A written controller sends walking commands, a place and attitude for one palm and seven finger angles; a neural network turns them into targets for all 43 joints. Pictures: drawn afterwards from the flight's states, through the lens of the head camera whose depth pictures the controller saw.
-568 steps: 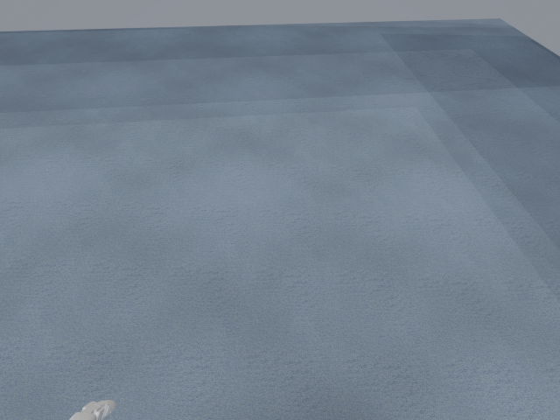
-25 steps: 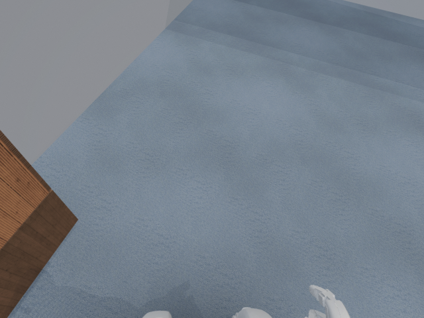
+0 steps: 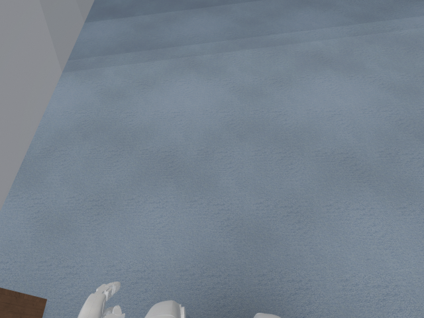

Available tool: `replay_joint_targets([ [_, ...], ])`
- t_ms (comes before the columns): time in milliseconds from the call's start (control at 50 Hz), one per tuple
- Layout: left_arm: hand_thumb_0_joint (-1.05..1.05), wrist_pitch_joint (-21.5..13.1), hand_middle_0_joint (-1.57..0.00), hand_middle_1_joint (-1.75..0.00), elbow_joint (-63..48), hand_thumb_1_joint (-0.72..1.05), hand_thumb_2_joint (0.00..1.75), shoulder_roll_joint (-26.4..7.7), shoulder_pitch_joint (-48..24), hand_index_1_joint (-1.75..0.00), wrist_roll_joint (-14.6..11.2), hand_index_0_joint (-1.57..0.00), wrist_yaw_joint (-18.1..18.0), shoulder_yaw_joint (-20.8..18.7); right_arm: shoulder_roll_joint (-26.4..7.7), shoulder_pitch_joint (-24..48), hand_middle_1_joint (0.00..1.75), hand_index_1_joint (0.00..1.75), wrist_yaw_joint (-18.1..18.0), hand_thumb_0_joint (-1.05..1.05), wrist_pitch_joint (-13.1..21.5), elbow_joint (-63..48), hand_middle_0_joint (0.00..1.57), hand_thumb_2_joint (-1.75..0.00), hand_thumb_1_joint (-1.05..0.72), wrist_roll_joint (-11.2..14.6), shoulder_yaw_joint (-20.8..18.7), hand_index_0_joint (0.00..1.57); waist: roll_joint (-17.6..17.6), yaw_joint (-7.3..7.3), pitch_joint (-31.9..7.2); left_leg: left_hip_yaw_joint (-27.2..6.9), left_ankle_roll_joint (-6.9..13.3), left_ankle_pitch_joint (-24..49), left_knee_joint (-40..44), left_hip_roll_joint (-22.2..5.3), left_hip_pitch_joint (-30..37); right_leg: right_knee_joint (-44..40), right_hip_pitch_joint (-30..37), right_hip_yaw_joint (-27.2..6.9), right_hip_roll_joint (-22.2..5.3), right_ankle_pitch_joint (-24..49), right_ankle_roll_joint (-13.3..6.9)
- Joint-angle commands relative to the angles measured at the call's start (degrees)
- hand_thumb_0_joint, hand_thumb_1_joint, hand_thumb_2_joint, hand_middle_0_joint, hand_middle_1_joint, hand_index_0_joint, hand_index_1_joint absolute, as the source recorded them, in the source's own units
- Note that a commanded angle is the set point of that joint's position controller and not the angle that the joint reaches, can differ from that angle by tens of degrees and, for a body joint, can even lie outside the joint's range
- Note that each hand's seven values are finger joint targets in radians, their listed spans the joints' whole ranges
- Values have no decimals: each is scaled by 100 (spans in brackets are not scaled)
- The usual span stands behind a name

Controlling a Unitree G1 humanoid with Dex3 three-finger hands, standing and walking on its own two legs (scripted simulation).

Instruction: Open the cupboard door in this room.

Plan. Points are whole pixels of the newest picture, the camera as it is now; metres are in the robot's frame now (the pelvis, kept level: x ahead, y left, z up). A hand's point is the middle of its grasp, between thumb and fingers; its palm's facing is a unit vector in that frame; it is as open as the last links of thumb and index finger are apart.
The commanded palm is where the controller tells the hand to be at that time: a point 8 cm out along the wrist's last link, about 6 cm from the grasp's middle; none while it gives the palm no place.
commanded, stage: walk to a spot facing it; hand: left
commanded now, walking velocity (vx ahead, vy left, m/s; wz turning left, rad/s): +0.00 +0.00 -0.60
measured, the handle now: out of the picture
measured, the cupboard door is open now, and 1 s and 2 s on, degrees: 0 0 0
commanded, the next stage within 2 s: turn to face it in 0.94 s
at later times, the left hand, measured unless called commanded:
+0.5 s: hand out of the picture +0.09 +0.23 -0.17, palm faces -0.14 -0.97 -0.20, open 7.4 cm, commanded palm none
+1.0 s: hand (202, 205) +0.41 +0.06 -0.17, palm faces -0.59 -0.78 -0.22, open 7.4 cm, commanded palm none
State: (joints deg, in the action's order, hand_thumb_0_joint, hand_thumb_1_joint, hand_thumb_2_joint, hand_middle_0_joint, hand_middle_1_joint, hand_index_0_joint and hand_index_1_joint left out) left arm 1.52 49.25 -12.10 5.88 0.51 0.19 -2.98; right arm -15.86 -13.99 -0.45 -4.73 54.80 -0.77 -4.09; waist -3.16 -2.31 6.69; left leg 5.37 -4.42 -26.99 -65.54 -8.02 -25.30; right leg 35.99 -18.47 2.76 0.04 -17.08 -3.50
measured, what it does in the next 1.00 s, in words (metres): walks ahead, turning right: left foot, then right foot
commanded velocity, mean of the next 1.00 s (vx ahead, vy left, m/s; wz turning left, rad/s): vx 0.12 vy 0.00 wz -0.60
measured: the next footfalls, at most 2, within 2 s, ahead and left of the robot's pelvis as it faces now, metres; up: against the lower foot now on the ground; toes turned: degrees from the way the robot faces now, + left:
left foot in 0.48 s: +0.10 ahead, +0.13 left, +0.00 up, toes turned -13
right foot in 0.96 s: +0.21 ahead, -0.14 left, +0.00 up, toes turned -39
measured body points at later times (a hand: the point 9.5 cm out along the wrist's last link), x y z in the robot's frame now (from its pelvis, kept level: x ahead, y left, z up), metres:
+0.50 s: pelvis +0.05 +0.04 +0.01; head +0.08 +0.05 +0.45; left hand +0.10 +0.28 -0.15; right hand +0.12 -0.25 -0.11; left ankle +0.06 +0.14 -0.73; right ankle +0.03 -0.07 -0.73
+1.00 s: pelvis +0.18 -0.02 -0.02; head +0.24 -0.06 +0.43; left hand +0.44 +0.10 -0.15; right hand -0.02 -0.19 -0.16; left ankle +0.09 +0.14 -0.66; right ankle +0.18 -0.12 -0.73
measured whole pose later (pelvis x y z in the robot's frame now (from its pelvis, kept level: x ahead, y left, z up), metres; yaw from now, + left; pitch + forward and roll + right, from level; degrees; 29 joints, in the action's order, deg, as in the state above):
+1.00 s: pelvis +0.18 -0.02 -0.02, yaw -34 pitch +1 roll -1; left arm -0.9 51.4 -13.3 3.0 1.0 1.5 -3.2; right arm -11.6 -22.2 -0.9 -1.6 58.4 0.3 -2.5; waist -0.4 -2.7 8.6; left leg 12.2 -3.2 -32.9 -61.0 -7.3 -11.3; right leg 39.5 -24.9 7.5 0.9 -14.5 -5.1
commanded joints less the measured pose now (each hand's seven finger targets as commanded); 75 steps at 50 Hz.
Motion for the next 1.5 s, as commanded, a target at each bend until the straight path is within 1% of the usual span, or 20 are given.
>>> replay_joint_targets([
  [0, 0, -104, -20, -30, -336, 90, 90, -1157, 110, -30, -14, -20, -104, -263, -394, 0, 30, 30, -10, 0, 195, -512, 20, -90, -90, -66, -103, 20, 1165, 167, -804, -427, -129, 776, -135, 23, -555, -1726, 736, -1490, -1171, 1935, -345],
  [180, 0, -204, -20, -30, -21, 90, 90, -1178, 740, -30, 13, -20, -20, -300, -485, 585, 30, 30, 34, 0, 279, -720, 20, -90, -90, -103, -98, 20, 1098, 422, -759, -544, -194, 788, 704, 159, -831, -2307, 1035, -2543, -1098, -591, -539],
  [320, 0, -284, -20, -30, 182, 90, 90, -1202, 1112, -30, 56, -20, -14, -332, -358, 1014, 30, 30, 59, 0, 472, -926, 20, -90, -90, -27, -71, 20, 1045, 600, -752, -584, -10, 267, 2127, 486, -377, -2295, 1169, -3166, -1099, -528, -776],
  [420, 0, -229, -20, -30, 83, 90, 90, -1140, 544, -30, 14, -20, 1, -330, -328, -3, 30, 30, -38, 0, 637, -663, 20, -90, -90, 44, -48, 20, 897, 40, -978, -503, 208, 1068, 4311, 702, 2192, -1399, -320, -2761, -469, -260, -322],
  [440, 0, -220, -20, -30, -17, 90, 90, -840, 470, -30, -26, -20, 35, -258, -651, -431, 30, 30, -114, 0, 689, -520, 20, -90, -90, 23, -98, 20, 22, -156, -1153, -978, 313, 773, 4797, -18, 3377, -658, -1323, -2148, 69, -685, -47],
  [460, 0, -227, -20, -30, -88, 90, 90, -505, 554, -30, -77, -20, 105, -200, -1221, -640, 30, 30, -120, 0, 675, -528, 20, -90, -90, -48, -214, 20, -1596, -278, -1141, -2772, 664, -623, 5464, -1525, 3848, 852, -2468, -1173, 640, -1568, 256],
  [480, 0, -216, -20, -30, -159, 90, 90, -752, 350, -30, 10, -20, 127, -272, -1364, -548, 30, 30, -116, 0, 622, -615, 20, -90, -90, -28, -234, 20, -1296, -300, -638, -3152, 1049, -1308, 5811, -2198, 2894, 1781, -2498, -772, 131, -1438, 368],
  [540, 0, -99, -20, -30, 166, 90, 90, -826, 684, -30, 140, -20, 251, -395, -656, 234, 30, 30, -96, 0, 664, -748, 20, -90, -90, -48, -20, 20, -570, 254, 64, -1687, 754, -165, 5756, -1382, 1741, 2811, -2152, -538, -215, -402, 524],
  [620, 0, -45, -20, -30, 218, 90, 90, -422, 732, -30, 107, -20, 229, -270, -394, -369, 30, 30, -151, 0, 755, -504, 20, -90, -90, -22, 81, 20, -283, 251, -120, -229, 532, 4350, 4882, -922, 2301, 3275, -2168, -201, -211, 62, 664],
  [820, 0, 2, -20, -30, -178, 90, 90, -293, -463, -30, 83, -20, 215, -117, -466, -1053, 30, 30, -156, 0, 652, -68, 20, -90, -90, -84, -43, 20, -746, -55, -264, 575, 831, 6439, 4071, -943, 3099, 1098, -1760, 639, -62, 84, 521],
  [880, 0, -126, -20, -30, -51, 90, 90, -495, 208, -30, 110, -20, 167, -156, -684, -978, 30, 30, -139, 0, 644, -89, 20, -90, -90, -18, -149, 20, -728, 332, -823, 812, 696, 7588, 2836, -996, 3165, -28, -493, 786, 237, 194, 284],
  [900, 0, -209, -20, -30, 121, 90, 90, -718, 860, -30, 128, -20, 135, -226, -720, -847, 30, 30, -113, 0, 646, -169, 20, -90, -90, 27, -166, 20, -493, 709, -1169, 869, 502, 7041, 1803, -957, 2547, -750, 758, 627, 168, 861, 167],
  [920, 0, -289, -20, -30, 354, 90, 90, -1292, 1653, -30, 160, -20, 67, -330, -547, -779, 30, 30, -58, 0, 623, -325, 20, -90, -90, 136, -116, 20, 573, 1044, -1771, 998, 206, 4106, 122, -559, 676, -773, 2903, -615, -955, 3525, -320],
  [940, 0, -296, -20, -30, 511, 90, 90, -1847, 2066, -30, 21, -20, -40, -433, -147, -681, 30, 30, -79, 0, 611, -513, 20, -90, -90, 161, -21, 20, 1644, 1030, -2490, 531, -112, -1099, -1894, 461, -862, -384, 3882, -2874, -2652, 7033, -1208],
  [960, 0, -234, -20, -30, 453, 90, 90, -1748, 1938, -30, -83, -20, -130, -422, -242, -282, 30, 30, -165, 0, 586, -679, 20, -90, -90, 164, 24, 20, 1080, 1029, -2356, -503, 60, -983, -1938, 262, -882, -572, 3524, -2413, -2592, 6769, -1485],
  [1020, 0, -147, -20, -30, 60, 90, 90, -1214, 575, -30, -83, -20, -208, -252, -254, -32, 30, 30, -90, 0, 422, -516, 20, -90, -90, 42, 10, 20, 473, 488, -1223, -589, 4, 111, -1136, -161, -616, -1202, 1502, -1600, -1761, 3950, -902],
  [1120, 0, -250, -20, -30, -43, 90, 90, -805, -94, -30, 41, -20, -192, 4, 152, -998, 30, 30, -73, 0, 206, -49, 20, -90, -90, 8, 186, 20, 895, -172, -942, -366, 27, 754, 35, 114, 351, -1593, -85, -384, -1156, 3127, -500],
  [1300, 0, -185, -20, -30, 212, 90, 90, -842, 361, -30, 36, -20, -224, -95, 9, -322, 30, 30, 67, 0, 417, -133, 20, -90, -90, 1, 118, 20, 1044, 197, -686, -43, 82, 1613, 3154, 321, 818, -648, 739, -12, -1435, 2415, -211],
  [1360, 0, -83, -20, -30, 13, 90, 90, -310, 539, -30, -22, -20, -238, -40, -726, -906, 30, 30, 55, 0, 461, -102, 20, -90, -90, -76, -52, 20, -1694, 35, -649, -2597, 1341, 5804, 4536, -1614, 1473, 2058, -659, 385, -262, -2094, 645],
  [1480, 0, -84, -20, -30, 64, 90, 90, -399, 119, -30, 14, -20, -169, -138, -482, -577, 30, 30, -83, 0, 502, -207, 20, -90, -90, -60, -66, 20, -401, 58, -1196, -1818, 1295, 5215, 4291, -757, 2177, 3080, -1389, -319, -419, -829, 757],
])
